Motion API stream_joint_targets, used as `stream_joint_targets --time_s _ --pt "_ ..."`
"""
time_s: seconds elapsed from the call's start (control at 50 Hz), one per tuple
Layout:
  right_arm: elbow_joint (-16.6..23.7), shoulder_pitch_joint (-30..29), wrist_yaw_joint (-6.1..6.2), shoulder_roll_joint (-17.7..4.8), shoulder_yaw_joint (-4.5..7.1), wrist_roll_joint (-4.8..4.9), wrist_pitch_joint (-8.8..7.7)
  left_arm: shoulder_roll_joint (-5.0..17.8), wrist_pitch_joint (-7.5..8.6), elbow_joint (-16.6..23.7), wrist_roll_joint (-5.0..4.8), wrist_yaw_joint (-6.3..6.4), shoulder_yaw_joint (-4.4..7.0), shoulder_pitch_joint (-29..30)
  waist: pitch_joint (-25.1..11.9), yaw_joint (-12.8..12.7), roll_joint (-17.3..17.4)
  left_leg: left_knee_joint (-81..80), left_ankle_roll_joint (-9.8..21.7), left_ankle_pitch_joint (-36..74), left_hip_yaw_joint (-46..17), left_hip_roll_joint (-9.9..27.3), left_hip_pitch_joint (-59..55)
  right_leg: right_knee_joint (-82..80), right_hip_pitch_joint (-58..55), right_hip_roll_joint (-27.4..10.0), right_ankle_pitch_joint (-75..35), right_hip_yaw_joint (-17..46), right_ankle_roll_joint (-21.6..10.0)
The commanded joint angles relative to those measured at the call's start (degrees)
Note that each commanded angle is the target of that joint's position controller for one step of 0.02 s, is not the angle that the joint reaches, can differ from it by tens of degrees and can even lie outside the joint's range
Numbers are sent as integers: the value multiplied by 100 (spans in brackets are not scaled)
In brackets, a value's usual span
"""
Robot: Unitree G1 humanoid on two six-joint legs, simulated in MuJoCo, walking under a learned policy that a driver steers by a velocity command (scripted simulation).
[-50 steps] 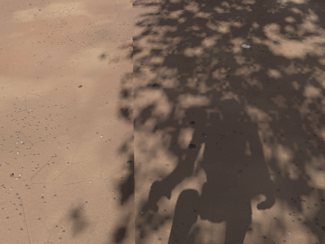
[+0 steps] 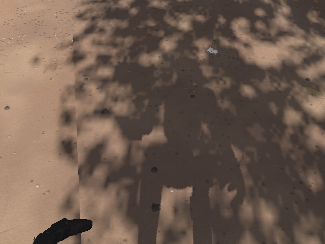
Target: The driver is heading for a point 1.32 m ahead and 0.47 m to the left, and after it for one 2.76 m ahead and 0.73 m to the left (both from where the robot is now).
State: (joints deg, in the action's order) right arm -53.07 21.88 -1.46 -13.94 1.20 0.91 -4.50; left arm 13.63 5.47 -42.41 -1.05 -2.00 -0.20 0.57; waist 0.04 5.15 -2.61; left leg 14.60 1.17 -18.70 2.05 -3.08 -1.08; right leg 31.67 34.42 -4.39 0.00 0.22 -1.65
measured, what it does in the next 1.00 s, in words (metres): walks ahead, turning left: right foot, then left foot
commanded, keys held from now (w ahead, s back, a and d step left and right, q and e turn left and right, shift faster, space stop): w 0.06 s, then w+q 0.90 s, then w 0.04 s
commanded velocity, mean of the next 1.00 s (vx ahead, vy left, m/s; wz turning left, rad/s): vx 0.50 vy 0.00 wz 0.42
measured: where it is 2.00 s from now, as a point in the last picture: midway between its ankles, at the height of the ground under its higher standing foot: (118, 174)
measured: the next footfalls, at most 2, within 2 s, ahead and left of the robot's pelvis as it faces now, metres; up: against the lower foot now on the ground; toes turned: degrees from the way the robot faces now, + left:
right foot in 0.04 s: +0.20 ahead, -0.12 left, +0.00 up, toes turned -2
left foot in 0.64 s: +0.45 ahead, +0.14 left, +0.00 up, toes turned +18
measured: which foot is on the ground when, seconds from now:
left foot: down 0.00-0.06, up 0.08-0.62, down 0.64-1.00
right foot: up 0.00-0.02, down 0.04-0.64, up 0.66-1.00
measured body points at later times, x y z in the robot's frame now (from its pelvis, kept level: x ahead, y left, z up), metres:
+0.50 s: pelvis +0.25 -0.02 +0.01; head +0.28 -0.02 +0.45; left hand +0.25 +0.26 -0.12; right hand +0.47 -0.23 -0.10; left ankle +0.40 +0.16 -0.68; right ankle +0.16 -0.12 -0.73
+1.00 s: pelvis +0.51 +0.08 +0.01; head +0.54 +0.11 +0.46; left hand +0.61 +0.40 -0.07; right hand +0.70 -0.14 -0.09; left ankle +0.42 +0.12 -0.73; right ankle +0.76 +0.00 -0.68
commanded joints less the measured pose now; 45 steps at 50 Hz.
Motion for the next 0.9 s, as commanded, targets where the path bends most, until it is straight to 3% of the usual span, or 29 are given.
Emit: stream_joint_targets --time_s 0.02,0.04,0.06,0.08,0.1,0.12,0.14,0.16,0.2,0.3,0.4,0.46,0.52,0.58,0.6,0.62,0.64,0.66,0.68,0.7,0.72,0.74,0.76,0.8,0.84,0.9 --pt "177 -40 57 -999 227 -20 78 875 147 298 11 -52 313 -201 -143 -598 801 701 776 3241 -701 1514 -159 -501 -933 287 391 -193 -260" --pt "256 -110 73 -900 186 -87 90 1168 160 24 43 -20 449 -1151 -778 -981 727 1792 626 3635 -464 1224 267 -271 -2264 199 126 -97 -472" --pt "499 -159 119 -720 97 -215 64 1643 144 -164 106 38 566 -2252 -1701 -1310 -60 3680 404 1995 -146 806 1461 -80 -3977 -917 -447 1231 -827" --pt "476 672 54 39 -89 -67 -64 1853 84 -250 182 17 618 -2418 -2440 -901 -1727 5483 83 -1218 -355 -89 3750 -861 -5742 -1980 780 3850 -1780" --pt "396 306 49 -628 44 48 -136 1248 61 -159 114 12 489 -2371 -2141 -1164 -917 6110 122 -1321 -1034 152 4454 -1177 -5589 -1848 1523 3953 -1579" --pt "531 -231 61 -872 134 162 -156 1025 59 -108 87 55 422 -1979 -1256 -1128 -517 6165 160 -773 -960 377 4728 -1265 -4731 -1691 1285 2949 -1286" --pt "589 -489 114 -820 134 140 -134 916 76 -58 103 66 378 -1534 -841 -888 -27 5946 125 -260 -822 674 4451 -1439 -3832 -1493 753 2288 -1155" --pt "615 -596 154 -772 169 79 -77 759 103 -63 124 50 346 -1259 -521 -713 41 5624 103 24 -797 834 4200 -1644 -3165 -1292 408 1795 -1093" --pt "554 -313 145 -634 199 95 78 611 182 -131 186 31 319 -1115 -401 -449 -243 5357 62 387 -830 987 3662 -2033 -2551 -1066 312 1174 -1000" --pt "756 -732 153 -520 261 52 220 842 223 -380 222 148 415 -1319 -58 -459 -63 4692 -72 1346 -980 950 4312 -2321 -2670 -1010 -614 152 -950" --pt "1053 -1465 13 -366 245 29 192 970 123 -469 197 273 442 -1461 155 -704 -57 3296 -37 2373 -603 901 4298 -2371 -2987 -911 -615 -591 -708" --pt "1378 -2077 -87 -244 191 7 178 1095 46 -576 129 298 499 -1810 402 -981 53 2689 73 2265 -276 846 4468 -2237 -3475 -1091 -656 -785 -692" --pt "1697 -2386 -177 -220 179 14 162 1247 -87 -604 52 321 569 -1924 483 -1012 19 2367 231 1572 20 735 4540 -1880 -4013 -1308 -1228 -886 -689" --pt "1782 -1930 -204 -474 315 26 195 1464 -189 -488 -39 374 649 -1664 62 -590 -347 2252 554 707 555 215 3430 -797 -4061 -1263 -3969 -1186 -530" --pt "1680 -1339 -191 -674 431 44 207 1532 -236 -461 -59 400 673 -1601 -277 -235 -395 2072 718 634 651 -18 2636 61 -3940 -1181 -4641 -1276 -455" --pt "1457 -413 -129 -1009 621 45 217 1480 -249 -426 -84 416 650 -1534 -777 280 -265 1510 950 1111 518 -182 1177 1331 -3355 -938 -4173 -1385 -264" --pt "1296 284 -7 -1522 787 59 277 1093 -173 -309 105 400 518 -1673 -1227 426 476 1487 1288 1195 -996 819 -576 3095 -1699 -615 -1185 -1323 -33" --pt "1511 -19 -4 -1977 809 28 196 489 65 88 150 302 323 -1966 -1904 -208 1770 704 2599 550 -4621 2288 -2313 5105 787 747 3240 -454 275" --pt "1532 213 -31 -1451 656 -39 149 1016 322 203 -25 178 407 -1230 -2120 291 1031 186 2439 446 -4779 2301 -2355 5324 1440 475 3072 663 111" --pt "1508 -13 -25 -1130 574 -66 95 1073 402 370 -178 136 415 -839 -1331 204 830 221 2141 839 -3780 2092 -1688 5025 1634 223 2605 592 -19" --pt "1573 -426 -40 -912 504 -20 61 993 401 338 -77 167 398 -893 -817 -157 172 219 1879 1472 -3011 1796 -693 4461 1300 -35 2204 551 -14" --pt "1655 -764 -31 -691 429 8 52 1048 337 285 67 208 450 -966 -582 -363 210 150 1720 1946 -2508 1539 8 3973 925 -203 1962 506 61" --pt "1750 -918 -16 -621 388 -41 50 1072 245 296 101 199 490 -1110 -452 -544 337 0 1683 2168 -2280 1375 529 3776 578 -278 1801 503 114" --pt "1762 -898 42 -776 421 -31 19 973 86 369 132 221 494 -1181 -363 -677 365 -160 1700 2551 -2111 1260 1011 3422 436 -246 1566 387 267" --pt "1710 -740 117 -950 461 -37 4 839 21 489 196 260 451 -902 -237 -645 386 -220 1630 2784 -1843 1120 1293 2870 509 -162 1067 289 411" --pt "1621 -512 201 -972 461 8 58 639 33 641 200 254 371 -269 -136 -419 625 -45 1316 2540 -1483 754 1551 1516 225 77 -29 182 483"
Over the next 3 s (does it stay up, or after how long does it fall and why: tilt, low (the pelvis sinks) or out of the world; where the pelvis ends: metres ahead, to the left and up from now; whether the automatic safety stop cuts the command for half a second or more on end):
stays up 1.11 0.24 -0.01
